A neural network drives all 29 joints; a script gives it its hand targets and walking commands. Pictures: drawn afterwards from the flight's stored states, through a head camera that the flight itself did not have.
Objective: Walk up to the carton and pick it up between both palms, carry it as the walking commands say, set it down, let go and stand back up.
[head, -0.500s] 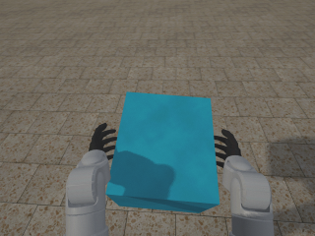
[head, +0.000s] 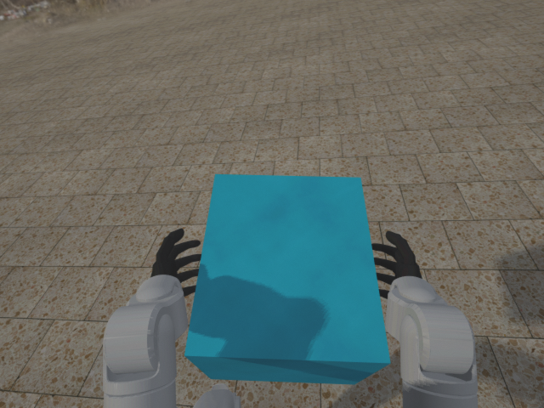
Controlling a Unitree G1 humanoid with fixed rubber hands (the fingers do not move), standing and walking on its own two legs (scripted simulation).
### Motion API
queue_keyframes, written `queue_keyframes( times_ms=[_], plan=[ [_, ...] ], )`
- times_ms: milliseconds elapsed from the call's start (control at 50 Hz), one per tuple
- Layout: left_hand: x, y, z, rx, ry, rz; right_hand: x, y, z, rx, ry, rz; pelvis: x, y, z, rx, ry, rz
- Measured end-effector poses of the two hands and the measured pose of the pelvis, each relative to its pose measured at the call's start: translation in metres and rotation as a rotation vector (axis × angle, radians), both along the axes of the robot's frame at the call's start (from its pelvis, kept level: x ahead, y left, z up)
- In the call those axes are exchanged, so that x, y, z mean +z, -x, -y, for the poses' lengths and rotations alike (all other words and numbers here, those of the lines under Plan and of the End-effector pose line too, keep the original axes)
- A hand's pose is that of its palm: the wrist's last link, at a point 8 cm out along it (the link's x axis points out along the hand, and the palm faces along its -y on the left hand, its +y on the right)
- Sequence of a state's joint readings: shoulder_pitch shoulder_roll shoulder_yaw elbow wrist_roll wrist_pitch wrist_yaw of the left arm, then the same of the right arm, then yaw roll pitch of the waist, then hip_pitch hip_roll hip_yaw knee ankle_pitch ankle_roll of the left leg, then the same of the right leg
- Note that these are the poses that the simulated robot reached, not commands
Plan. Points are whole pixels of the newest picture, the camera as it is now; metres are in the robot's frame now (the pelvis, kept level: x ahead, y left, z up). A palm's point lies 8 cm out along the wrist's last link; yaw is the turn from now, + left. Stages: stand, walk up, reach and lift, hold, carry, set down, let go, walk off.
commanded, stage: carry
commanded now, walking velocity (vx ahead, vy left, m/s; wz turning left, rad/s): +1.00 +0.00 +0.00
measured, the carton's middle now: (284, 279) +0.32 +0.00 +0.04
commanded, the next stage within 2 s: none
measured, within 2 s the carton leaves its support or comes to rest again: neither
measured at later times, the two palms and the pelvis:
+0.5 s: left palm (256, 120) +0.73 +0.07 +0.11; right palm (382, 109) +0.76 -0.23 +0.09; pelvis +0.49 -0.11 -0.03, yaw +7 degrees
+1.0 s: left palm (287, 51) +1.20 +0.00 +0.12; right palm (378, 52) +1.19 -0.31 +0.09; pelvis +0.95 -0.13 -0.02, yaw -3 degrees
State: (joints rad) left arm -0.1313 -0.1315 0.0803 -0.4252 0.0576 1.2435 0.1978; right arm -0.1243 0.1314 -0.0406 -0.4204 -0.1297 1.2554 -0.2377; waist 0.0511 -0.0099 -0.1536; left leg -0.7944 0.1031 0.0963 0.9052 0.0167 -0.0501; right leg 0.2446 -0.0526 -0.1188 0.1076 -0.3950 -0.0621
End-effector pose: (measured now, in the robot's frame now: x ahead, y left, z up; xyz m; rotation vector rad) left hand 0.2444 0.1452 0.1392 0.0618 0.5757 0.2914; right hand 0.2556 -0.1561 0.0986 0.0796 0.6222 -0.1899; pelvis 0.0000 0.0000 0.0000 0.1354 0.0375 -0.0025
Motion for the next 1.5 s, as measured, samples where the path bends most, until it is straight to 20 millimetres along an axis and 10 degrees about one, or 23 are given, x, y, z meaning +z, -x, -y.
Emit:
queue_keyframes(
  times_ms=[140, 260, 380, 540, 720, 780, 920, 1020, 1180, 1300, 1500],
  plan=[
    [-0.061, -0.173, 0.003, -0.048, 0.057, -0.033, -0.042, -0.155, 0.005, -0.054, 0.055, -0.027, -0.045, -0.157, -0.003, 0.026, -0.012, -0.026],
    [-0.107, -0.266, 0.013, -0.006, 0.1, -0.281, -0.065, -0.259, 0.017, -0.038, 0.058, -0.249, -0.021, -0.24, 0.014, -0.043, -0.003, -0.021],
    [-0.079, -0.369, 0.056, -0.042, 0.149, -0.212, -0.03, -0.367, 0.061, -0.047, 0.091, -0.136, -0.002, -0.357, 0.059, 0.045, 0.079, 0.03],
    [-0.017, -0.516, 0.076, 0.085, 0.036, 0.128, -0.007, -0.543, 0.075, 0.105, 0.037, 0.051, -0.026, -0.525, 0.111, 0.117, 0.157, 0.014],
    [-0.08, -0.677, 0.112, 0.051, 0.059, -0.18, -0.073, -0.679, 0.112, 0.06, 0.052, -0.238, -0.026, -0.667, 0.135, 0.046, 0.154, -0.083],
    [-0.094, -0.725, 0.13, 0.029, 0.151, -0.23, -0.068, -0.718, 0.133, 0.03, 0.121, -0.288, -0.013, -0.713, 0.15, 0.108, 0.109, -0.071],
    [-0.05, -0.861, 0.14, -0.01, 0.122, -0.001, -0.01, -0.855, 0.144, -0.007, 0.085, -0.024, -0.007, -0.847, 0.151, 0.006, 0.076, -0.056],
    [-0.014, -0.977, 0.15, -0.116, 0.002, 0.122, -0.014, -0.948, 0.15, -0.097, 0.002, 0.1, -0.026, -0.972, 0.129, -0.045, 0.09, 0.017],
    [-0.032, -1.111, 0.162, -0.132, 0.077, -0.097, -0.009, -1.059, 0.163, -0.104, 0.068, -0.116, -0.001, -1.111, 0.146, -0.066, 0.077, 0.071],
    [-0.068, -1.207, 0.177, -0.049, 0.159, -0.165, -0.01, -1.192, 0.181, -0.038, 0.14, -0.165, -0.004, -1.206, 0.182, -0.034, 0.094, 0.043],
    [-0.027, -1.434, 0.217, 0.049, 0.024, -0.076, -0.025, -1.435, 0.216, 0.034, 0.022, -0.104, 0.001, -1.409, 0.234, 0.074, 0.111, -0.062]
  ],
)
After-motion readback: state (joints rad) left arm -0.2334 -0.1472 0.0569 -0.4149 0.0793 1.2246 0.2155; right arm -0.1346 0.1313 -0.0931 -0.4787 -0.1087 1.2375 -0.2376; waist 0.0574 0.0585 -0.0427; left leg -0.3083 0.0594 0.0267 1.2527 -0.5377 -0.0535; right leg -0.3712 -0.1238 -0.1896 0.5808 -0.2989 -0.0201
